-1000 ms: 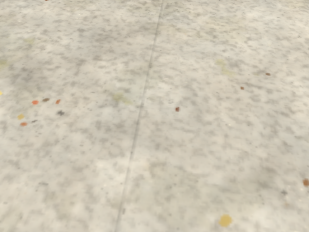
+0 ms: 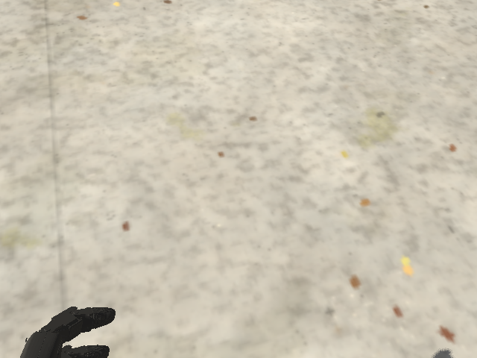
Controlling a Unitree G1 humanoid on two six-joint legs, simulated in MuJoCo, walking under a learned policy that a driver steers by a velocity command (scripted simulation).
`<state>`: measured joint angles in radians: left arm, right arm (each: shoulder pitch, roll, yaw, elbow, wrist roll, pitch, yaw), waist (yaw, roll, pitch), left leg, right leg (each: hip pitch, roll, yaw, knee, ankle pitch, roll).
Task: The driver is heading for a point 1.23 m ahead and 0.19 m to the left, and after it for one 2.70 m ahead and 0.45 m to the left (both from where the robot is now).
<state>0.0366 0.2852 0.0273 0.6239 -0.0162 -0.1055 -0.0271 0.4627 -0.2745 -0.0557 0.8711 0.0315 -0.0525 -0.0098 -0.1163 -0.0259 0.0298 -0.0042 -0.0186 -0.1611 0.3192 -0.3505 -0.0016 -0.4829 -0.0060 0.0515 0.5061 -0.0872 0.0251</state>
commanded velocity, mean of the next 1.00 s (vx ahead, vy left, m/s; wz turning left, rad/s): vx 0.49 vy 0.00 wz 0.27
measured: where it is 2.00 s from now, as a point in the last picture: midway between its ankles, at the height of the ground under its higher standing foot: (156, 225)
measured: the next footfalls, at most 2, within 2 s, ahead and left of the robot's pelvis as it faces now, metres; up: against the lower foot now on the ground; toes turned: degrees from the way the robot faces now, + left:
right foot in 0.04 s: +0.17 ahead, -0.13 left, +0.00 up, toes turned +4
left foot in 0.54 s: +0.41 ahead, +0.18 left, +0.00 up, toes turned +22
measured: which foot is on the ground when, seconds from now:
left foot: down 0.00-0.04, up 0.06-0.52, down 0.54-1.00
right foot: up 0.00-0.02, down 0.04-0.52, up 0.54-1.00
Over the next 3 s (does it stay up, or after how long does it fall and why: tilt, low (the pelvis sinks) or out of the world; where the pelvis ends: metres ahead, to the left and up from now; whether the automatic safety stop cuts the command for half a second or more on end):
stays up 1.13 0.17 -0.01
